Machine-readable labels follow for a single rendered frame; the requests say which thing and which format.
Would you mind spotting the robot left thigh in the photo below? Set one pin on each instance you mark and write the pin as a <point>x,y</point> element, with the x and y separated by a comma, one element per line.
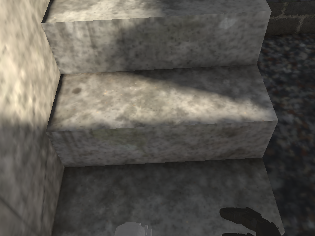
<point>133,229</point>

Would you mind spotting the robot right hand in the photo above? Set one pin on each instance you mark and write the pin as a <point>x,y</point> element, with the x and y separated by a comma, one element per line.
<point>251,219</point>

